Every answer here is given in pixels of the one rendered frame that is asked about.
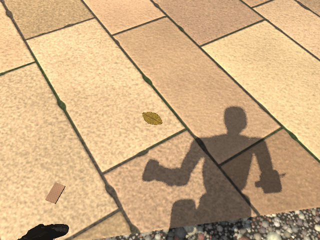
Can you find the left robot hand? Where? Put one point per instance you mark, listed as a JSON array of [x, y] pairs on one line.
[[46, 232]]

